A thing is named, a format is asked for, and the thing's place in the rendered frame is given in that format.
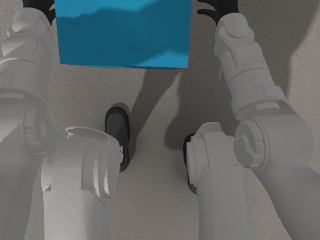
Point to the robot left upper arm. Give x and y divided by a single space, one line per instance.
27 135

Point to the robot right forearm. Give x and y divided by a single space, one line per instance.
246 73

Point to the carton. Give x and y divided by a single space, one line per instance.
130 34

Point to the robot right upper arm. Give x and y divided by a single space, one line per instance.
278 149

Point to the robot right thigh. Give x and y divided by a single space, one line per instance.
222 203

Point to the left robot hand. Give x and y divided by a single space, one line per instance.
42 5

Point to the robot left forearm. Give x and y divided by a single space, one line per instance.
26 59

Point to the right robot hand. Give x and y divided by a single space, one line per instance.
222 7

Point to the robot left shin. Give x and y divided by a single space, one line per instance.
80 132

